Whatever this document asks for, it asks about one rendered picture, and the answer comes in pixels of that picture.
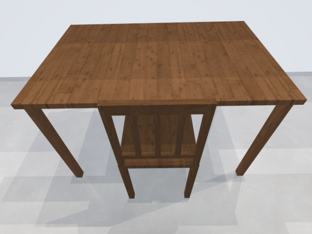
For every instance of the table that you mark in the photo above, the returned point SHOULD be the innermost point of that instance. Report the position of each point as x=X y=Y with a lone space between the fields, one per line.
x=145 y=61

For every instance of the chair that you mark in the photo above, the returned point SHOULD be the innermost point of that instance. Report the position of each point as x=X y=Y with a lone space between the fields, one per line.
x=157 y=134

